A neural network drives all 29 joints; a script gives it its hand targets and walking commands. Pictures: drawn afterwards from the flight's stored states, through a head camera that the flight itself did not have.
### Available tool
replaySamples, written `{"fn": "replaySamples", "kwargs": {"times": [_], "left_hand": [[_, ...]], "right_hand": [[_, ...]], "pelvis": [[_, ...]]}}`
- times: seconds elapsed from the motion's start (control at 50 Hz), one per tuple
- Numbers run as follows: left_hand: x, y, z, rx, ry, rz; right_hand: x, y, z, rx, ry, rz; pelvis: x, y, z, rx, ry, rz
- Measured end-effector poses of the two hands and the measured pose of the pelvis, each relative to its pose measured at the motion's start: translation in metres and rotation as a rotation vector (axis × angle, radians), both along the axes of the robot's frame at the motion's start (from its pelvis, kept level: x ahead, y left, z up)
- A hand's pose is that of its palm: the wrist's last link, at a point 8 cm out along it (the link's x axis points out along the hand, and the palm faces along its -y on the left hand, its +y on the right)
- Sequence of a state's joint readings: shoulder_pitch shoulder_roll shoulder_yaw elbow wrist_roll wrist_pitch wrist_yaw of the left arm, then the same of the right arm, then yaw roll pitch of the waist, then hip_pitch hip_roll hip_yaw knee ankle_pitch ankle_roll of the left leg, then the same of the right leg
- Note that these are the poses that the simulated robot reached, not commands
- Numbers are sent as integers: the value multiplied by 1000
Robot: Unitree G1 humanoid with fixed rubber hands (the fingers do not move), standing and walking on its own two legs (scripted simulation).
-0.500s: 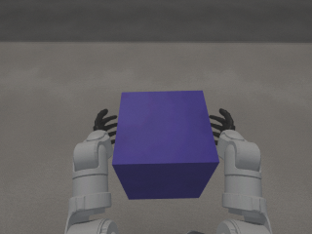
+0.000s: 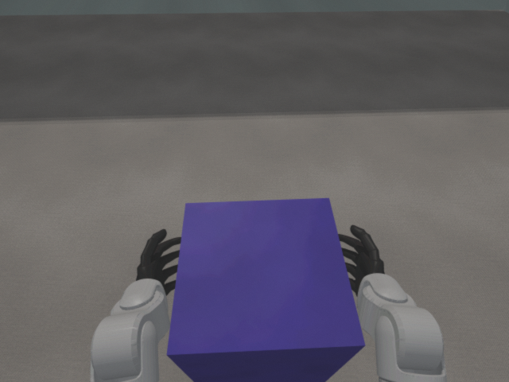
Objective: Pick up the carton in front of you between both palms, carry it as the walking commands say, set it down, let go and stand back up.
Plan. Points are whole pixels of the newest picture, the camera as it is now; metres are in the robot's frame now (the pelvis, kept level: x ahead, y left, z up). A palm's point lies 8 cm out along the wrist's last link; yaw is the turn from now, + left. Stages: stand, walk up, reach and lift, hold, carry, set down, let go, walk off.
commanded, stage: carry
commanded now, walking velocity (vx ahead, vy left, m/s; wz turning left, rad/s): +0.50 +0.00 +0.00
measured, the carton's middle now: (260, 299) +0.25 +0.00 +0.00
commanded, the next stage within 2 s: none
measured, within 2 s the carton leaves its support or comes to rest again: neither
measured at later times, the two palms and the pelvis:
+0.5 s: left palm (197, 138) +0.57 +0.12 +0.07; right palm (336, 134) +0.59 -0.18 +0.06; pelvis +0.35 -0.04 -0.01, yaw +4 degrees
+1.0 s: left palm (187, 62) +0.91 +0.18 +0.08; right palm (294, 57) +0.91 -0.12 +0.09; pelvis +0.68 +0.03 -0.01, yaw +1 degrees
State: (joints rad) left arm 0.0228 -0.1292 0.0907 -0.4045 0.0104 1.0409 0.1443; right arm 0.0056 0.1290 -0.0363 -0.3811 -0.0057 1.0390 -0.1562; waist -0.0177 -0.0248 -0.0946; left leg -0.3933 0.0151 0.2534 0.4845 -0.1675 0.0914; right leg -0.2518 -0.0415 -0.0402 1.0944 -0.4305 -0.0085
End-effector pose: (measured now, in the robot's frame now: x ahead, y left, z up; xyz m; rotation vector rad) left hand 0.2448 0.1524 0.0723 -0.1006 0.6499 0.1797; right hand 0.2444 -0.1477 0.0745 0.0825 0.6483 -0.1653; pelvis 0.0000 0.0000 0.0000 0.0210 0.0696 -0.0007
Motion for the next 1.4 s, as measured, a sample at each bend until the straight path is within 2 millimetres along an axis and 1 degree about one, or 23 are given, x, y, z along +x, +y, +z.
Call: {"fn": "replaySamples", "kwargs": {"times": [0.06,0.1,0.16,0.22,0.26,0.32,0.4,0.44,0.46,0.5,0.62,0.72,0.78,0.84,0.9,0.94,0.98,1.04,1.12,1.22,1.28,1.34,1.4], "left_hand": [[26,2,11,-9,14,-17],[48,2,21,-15,-6,-22],[84,5,34,-17,-43,-14],[122,5,40,-15,-62,3],[148,3,39,-12,-63,15],[192,-4,31,-4,-55,26],[263,-19,13,19,-53,38],[296,-25,4,41,-20,42],[308,-27,0,43,6,47],[329,-29,-1,42,47,63],[385,-28,17,39,58,91],[445,-27,29,36,23,72],[487,-21,36,32,-15,54],[532,-10,38,25,-50,41],[581,5,32,8,-71,37],[616,18,22,-4,-83,32],[649,28,11,-25,-58,26],[688,35,8,-29,7,1],[736,39,20,-30,15,-30],[795,46,37,-27,-30,-24],[831,49,40,-24,-46,-3],[869,48,35,-20,-41,18],[913,42,23,-10,-23,32]], "right_hand": [[20,2,12,1,14,-25],[40,3,25,-1,-6,-33],[79,5,40,-6,-43,-24],[122,5,46,-8,-62,-5],[152,3,44,-7,-63,7],[199,-4,34,1,-56,17],[272,-19,8,17,-54,29],[308,-25,-7,34,-20,34],[323,-27,-10,36,6,42],[348,-28,-11,36,46,60],[412,-27,5,37,57,90],[466,-26,20,32,22,68],[503,-21,28,27,-15,51],[545,-10,33,19,-51,37],[592,5,32,6,-73,28],[625,17,27,-4,-85,19],[655,28,19,-25,-60,18],[687,35,16,-26,5,-4],[725,40,28,-24,14,-39],[787,46,45,-21,-31,-35],[829,49,48,-20,-48,-13],[874,48,42,-17,-43,8],[921,43,27,-8,-24,22]], "pelvis": [[37,5,11,-21,-6,0],[62,7,15,-32,-8,5],[103,7,19,-39,-7,13],[145,3,18,-39,-10,19],[175,-1,14,-37,-15,21],[222,-10,5,-30,-23,27],[291,-26,-18,-25,-41,48],[319,-33,-23,-45,-39,50],[329,-37,-20,-39,-35,55],[348,-42,-11,-26,-29,65],[414,-46,16,3,-13,68],[478,-39,24,11,-8,58],[518,-31,23,2,-9,52],[562,-18,16,-12,-10,46],[610,-2,5,-26,-13,36],[643,11,-7,-30,-21,22],[669,21,-12,-10,-18,18],[699,34,-1,-24,-9,1],[743,44,14,-43,0,-1],[805,49,23,-55,5,11],[847,47,22,-52,3,20],[891,42,17,-45,-3,27],[939,35,7,-35,-12,33]]}}
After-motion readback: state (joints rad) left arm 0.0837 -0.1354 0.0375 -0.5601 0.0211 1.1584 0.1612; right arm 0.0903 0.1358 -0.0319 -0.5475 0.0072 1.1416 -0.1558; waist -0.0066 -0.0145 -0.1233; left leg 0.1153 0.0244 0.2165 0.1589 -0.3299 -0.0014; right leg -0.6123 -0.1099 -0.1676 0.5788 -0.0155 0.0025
